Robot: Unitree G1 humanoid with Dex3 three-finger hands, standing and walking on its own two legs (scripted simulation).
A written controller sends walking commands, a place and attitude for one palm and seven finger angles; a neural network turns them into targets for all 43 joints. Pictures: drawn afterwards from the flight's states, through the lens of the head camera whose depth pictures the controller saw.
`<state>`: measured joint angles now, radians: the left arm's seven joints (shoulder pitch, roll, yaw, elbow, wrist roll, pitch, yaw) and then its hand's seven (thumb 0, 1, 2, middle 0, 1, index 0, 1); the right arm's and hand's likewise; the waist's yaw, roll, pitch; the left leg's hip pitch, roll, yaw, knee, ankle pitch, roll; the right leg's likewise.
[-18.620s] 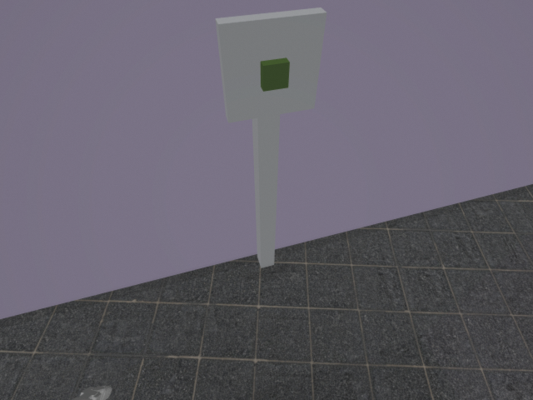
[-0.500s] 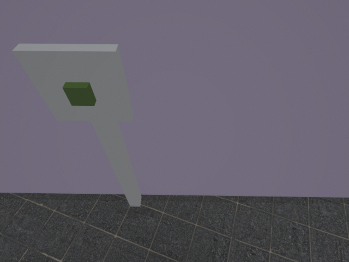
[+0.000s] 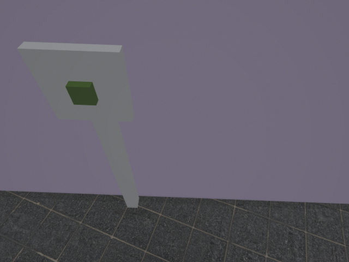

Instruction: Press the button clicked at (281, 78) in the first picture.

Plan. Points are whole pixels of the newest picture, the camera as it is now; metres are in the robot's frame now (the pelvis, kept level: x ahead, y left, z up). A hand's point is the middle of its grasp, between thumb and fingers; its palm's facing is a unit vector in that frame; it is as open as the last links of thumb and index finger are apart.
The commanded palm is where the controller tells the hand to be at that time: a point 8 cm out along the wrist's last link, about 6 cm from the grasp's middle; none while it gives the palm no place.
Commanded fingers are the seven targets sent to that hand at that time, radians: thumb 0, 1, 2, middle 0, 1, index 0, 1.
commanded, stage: look again from close up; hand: left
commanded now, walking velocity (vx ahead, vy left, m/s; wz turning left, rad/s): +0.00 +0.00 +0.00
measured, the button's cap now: (83, 92) +0.47 +0.26 +0.13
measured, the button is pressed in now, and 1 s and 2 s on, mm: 0 0 0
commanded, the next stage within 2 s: raise the hand and make a fist in 0.42 s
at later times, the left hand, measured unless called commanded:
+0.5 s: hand out of the picture -0.02 +0.17 -0.18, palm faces +0.02 -0.98 -0.17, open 7.4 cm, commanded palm none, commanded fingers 0.00 0.90 0.90 -0.20 -0.30 -0.20 -0.30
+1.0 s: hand out of the picture +0.09 +0.18 -0.04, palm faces +0.10 -0.99 -0.01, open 5.0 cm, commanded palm +0.09 +0.24 -0.01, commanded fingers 0.00 0.90 0.90 -0.89 -1.05 -0.89 -1.05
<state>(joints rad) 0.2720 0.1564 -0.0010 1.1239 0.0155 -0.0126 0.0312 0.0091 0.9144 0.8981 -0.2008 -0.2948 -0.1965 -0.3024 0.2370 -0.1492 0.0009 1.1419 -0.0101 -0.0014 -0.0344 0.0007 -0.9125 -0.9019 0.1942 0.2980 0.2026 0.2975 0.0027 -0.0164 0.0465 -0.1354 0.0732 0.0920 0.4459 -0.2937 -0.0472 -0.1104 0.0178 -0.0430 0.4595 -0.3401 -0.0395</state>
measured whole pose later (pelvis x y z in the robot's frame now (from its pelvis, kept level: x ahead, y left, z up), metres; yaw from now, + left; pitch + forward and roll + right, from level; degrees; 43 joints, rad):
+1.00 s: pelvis -0.07 +0.01 -0.06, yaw +3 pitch +7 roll +1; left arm 0.52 0.16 0.04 0.04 -0.15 -0.39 -0.16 0.02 0.90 0.90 -0.63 -0.76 -0.63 -0.77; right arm 0.13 -0.25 -0.05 0.46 0.02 -0.18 -0.01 0.01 -0.90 -0.90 0.19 0.30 0.20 0.30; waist 0.03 -0.04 -0.08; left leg -0.66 0.05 0.03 0.96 -0.42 -0.02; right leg -0.61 -0.04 -0.09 0.99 -0.50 -0.03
